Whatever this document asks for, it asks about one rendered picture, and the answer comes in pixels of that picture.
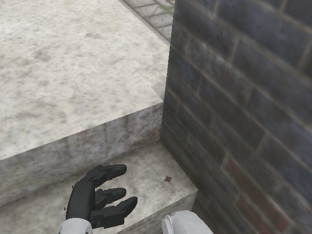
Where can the robot left forearm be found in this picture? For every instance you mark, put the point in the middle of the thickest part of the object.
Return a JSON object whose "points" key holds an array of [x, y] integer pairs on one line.
{"points": [[75, 225]]}

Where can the left robot hand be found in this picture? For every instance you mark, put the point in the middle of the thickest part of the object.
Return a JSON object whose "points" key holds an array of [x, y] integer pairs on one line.
{"points": [[87, 203]]}

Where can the robot right thigh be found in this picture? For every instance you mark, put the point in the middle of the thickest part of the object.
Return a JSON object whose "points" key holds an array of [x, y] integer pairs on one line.
{"points": [[184, 222]]}

